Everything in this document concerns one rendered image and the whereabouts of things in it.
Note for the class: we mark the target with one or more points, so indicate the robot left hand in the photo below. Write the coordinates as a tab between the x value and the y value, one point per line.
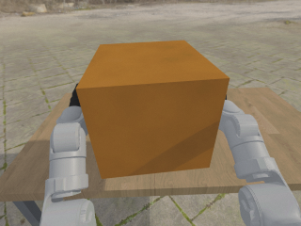
74	101

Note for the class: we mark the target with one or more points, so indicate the right robot upper arm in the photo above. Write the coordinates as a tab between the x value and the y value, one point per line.
268	204

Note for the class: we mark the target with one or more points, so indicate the carton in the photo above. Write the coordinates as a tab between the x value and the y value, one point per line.
151	107

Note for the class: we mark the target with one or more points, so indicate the table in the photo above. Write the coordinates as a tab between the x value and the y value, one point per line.
23	182

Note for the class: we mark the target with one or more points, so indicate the robot left forearm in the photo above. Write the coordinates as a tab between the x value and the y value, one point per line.
67	156

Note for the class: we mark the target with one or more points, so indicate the left robot upper arm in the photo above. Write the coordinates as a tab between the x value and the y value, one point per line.
78	212

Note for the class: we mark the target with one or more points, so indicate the robot right forearm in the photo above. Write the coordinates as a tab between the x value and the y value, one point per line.
251	158

